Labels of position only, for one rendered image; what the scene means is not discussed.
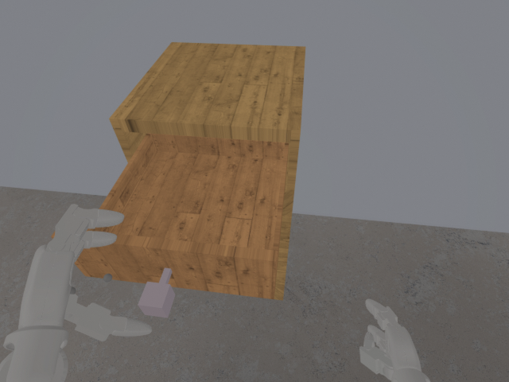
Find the robot left hand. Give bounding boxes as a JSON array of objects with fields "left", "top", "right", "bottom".
[{"left": 18, "top": 204, "right": 152, "bottom": 341}]

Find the robot right hand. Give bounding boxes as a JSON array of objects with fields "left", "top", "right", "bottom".
[{"left": 359, "top": 299, "right": 422, "bottom": 380}]

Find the cabinet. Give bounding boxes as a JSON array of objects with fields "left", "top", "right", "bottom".
[{"left": 109, "top": 42, "right": 305, "bottom": 301}]

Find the drawer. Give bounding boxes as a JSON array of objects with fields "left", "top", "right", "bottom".
[{"left": 51, "top": 133, "right": 289, "bottom": 299}]

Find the left robot forearm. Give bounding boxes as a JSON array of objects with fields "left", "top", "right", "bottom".
[{"left": 0, "top": 325, "right": 69, "bottom": 382}]

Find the handle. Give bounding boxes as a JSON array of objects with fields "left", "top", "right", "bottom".
[{"left": 138, "top": 268, "right": 175, "bottom": 318}]

